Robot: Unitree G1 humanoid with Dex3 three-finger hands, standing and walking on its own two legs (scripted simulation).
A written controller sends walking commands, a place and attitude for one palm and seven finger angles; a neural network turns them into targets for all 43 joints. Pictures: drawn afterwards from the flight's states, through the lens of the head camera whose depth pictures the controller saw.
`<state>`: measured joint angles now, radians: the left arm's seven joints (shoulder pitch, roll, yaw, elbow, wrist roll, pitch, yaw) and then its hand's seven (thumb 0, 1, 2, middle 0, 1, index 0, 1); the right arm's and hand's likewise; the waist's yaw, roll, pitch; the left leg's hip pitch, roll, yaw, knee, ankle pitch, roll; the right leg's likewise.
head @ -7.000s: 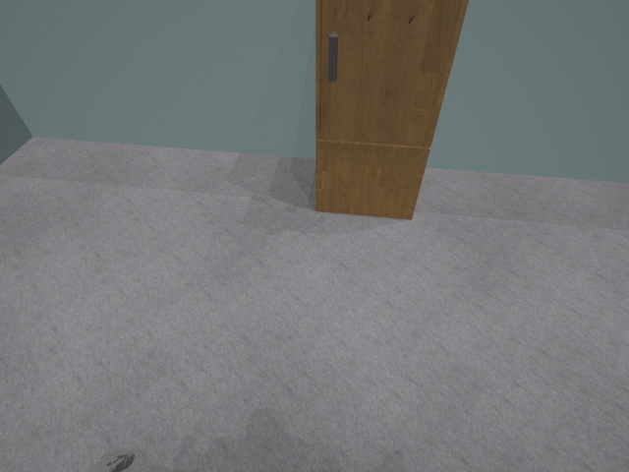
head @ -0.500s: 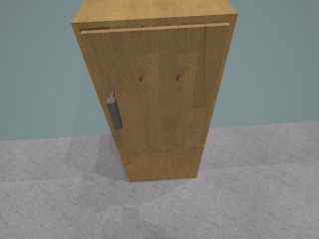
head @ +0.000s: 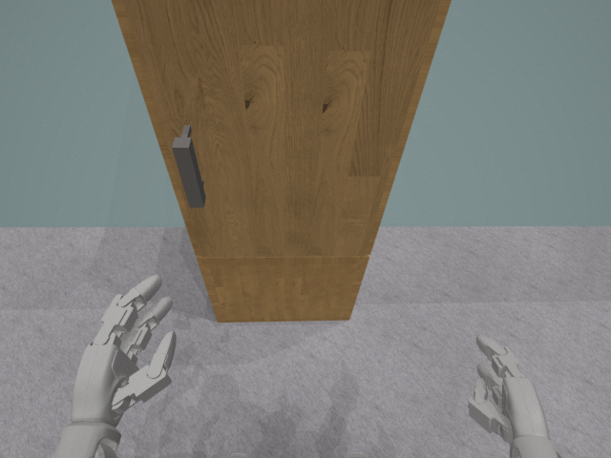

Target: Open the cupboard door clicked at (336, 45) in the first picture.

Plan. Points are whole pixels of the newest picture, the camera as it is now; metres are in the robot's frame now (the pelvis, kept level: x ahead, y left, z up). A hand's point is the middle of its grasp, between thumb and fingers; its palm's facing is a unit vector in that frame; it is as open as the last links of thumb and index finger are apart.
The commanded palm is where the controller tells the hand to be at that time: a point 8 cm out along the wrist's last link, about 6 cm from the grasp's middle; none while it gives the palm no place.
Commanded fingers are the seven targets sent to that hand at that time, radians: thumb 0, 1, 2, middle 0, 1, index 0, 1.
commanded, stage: raise the hand with hooked fingers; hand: left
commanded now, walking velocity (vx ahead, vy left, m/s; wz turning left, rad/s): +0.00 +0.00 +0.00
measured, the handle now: (192, 166) +0.56 +0.24 +0.03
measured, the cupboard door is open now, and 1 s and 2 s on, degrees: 0 0 0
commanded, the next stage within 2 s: move the hooked fingers beside the handle in 1.74 s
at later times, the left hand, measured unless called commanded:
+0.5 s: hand (112, 364) +0.22 +0.25 +0.01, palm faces +0.11 -0.99 -0.01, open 11.2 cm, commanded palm +0.19 +0.30 +0.02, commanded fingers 0.00 -0.13 0.46 -0.27 -0.96 -0.27 -0.96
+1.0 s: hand (65, 337) +0.25 +0.31 +0.02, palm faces +0.12 -0.99 -0.04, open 13.7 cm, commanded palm +0.22 +0.36 +0.03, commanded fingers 0.00 -0.50 0.30 -0.30 -1.20 -0.30 -1.20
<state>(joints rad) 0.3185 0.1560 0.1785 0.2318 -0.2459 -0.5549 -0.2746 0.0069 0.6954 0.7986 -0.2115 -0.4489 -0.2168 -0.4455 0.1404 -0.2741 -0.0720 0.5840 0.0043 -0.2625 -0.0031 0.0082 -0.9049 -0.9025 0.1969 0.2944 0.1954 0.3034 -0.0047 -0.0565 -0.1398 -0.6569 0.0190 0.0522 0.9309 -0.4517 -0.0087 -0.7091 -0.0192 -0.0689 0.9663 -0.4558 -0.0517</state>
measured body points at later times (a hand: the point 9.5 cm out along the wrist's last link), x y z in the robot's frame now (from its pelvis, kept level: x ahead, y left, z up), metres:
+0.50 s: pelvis -0.02 +0.02 -0.02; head +0.06 +0.02 +0.42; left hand +0.21 +0.30 +0.01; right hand +0.12 -0.21 -0.12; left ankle -0.01 +0.13 -0.68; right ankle +0.01 -0.08 -0.68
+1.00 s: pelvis -0.01 +0.05 -0.02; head +0.06 +0.07 +0.43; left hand +0.24 +0.37 +0.03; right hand +0.18 -0.18 -0.09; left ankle -0.01 +0.13 -0.68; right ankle +0.01 -0.08 -0.68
